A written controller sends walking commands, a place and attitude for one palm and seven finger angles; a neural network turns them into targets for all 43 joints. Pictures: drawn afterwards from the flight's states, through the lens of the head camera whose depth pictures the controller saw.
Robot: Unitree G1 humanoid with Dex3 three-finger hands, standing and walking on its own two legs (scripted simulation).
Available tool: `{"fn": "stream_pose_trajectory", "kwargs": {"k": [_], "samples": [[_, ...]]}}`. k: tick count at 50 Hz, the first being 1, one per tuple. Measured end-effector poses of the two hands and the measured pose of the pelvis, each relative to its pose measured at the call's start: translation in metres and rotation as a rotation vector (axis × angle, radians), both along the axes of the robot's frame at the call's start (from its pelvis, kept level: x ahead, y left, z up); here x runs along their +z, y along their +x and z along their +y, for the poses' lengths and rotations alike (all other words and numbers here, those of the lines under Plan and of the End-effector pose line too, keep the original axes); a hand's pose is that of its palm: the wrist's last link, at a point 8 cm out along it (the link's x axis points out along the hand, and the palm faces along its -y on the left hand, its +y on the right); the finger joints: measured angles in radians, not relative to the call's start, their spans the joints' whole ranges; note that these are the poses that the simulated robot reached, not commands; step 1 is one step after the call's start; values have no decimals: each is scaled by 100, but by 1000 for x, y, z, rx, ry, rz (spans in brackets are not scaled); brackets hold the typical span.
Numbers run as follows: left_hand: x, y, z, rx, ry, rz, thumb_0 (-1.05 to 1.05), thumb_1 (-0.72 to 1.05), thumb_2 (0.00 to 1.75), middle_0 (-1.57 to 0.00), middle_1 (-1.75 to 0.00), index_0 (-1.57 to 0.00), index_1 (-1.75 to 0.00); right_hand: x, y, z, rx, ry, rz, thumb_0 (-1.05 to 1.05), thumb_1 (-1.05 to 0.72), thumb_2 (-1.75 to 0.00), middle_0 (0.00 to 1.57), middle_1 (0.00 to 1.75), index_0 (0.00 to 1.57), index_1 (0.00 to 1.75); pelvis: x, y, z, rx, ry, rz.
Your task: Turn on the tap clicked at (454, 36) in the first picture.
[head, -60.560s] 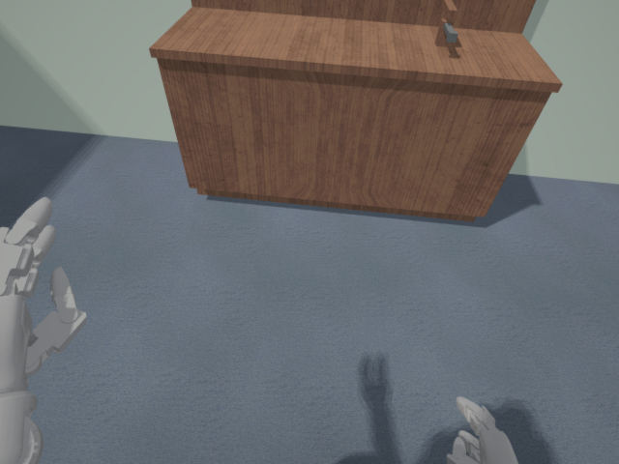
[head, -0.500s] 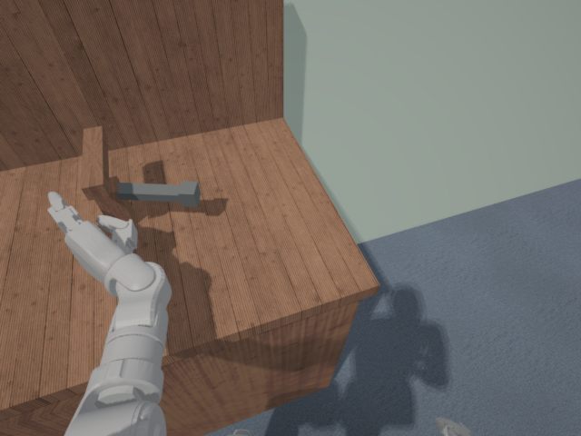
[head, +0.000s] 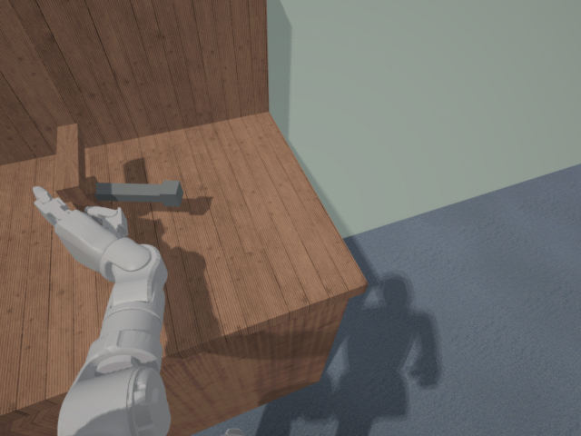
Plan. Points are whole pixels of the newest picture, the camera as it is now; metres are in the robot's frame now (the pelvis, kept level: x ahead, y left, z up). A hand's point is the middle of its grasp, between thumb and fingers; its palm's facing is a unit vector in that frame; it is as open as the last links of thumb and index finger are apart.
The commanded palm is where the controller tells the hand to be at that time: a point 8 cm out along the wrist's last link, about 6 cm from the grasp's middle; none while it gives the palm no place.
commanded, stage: push the lever round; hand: left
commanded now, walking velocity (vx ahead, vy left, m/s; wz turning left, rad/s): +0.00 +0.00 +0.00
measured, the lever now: (171, 193) +0.45 +0.18 +0.07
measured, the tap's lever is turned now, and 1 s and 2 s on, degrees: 68 68 68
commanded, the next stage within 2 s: lift the hand up off the lever in 0.30 s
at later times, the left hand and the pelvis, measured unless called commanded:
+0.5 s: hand (116, 208) +0.43 +0.26 +0.07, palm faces +0.87 -0.50 -0.07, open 7.8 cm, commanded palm +0.38 +0.25 +0.07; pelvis +0.00 +0.00 +0.00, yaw +0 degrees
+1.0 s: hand (113, 204) +0.42 +0.26 +0.08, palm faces +0.87 -0.49 -0.06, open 7.9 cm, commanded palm +0.37 +0.25 +0.09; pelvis +0.01 +0.00 +0.00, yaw +0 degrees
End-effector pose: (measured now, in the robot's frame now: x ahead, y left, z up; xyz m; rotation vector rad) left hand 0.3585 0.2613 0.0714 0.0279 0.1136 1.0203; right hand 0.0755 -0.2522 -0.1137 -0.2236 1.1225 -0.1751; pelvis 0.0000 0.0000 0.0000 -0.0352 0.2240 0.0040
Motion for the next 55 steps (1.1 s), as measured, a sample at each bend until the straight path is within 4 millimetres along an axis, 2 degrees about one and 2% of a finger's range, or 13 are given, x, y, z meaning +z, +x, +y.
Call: {"fn": "stream_pose_trajectory", "kwargs": {"k": [11,27,45,55], "samples": [[0,6,1,19,4,10,1,90,90,-16,-15,-15,-15,-3,-12,0,-24,14,38,0,-90,-90,20,30,20,30,0,4,-1,-8,3,2],[2,11,6,31,-4,-9,1,91,91,-16,-15,-14,-15,-3,-17,0,-10,7,61,0,-90,-90,20,30,20,30,0,2,0,2,0,10],[5,8,4,37,-13,-2,1,90,90,-16,-15,-12,-15,0,-7,3,2,18,24,0,-90,-90,20,30,20,30,3,4,-1,1,0,-5],[24,7,5,28,6,-29,1,90,90,-16,-15,-12,-15,5,6,2,11,21,-13,0,-90,-90,20,30,20,30,7,8,-2,7,4,-29]]}}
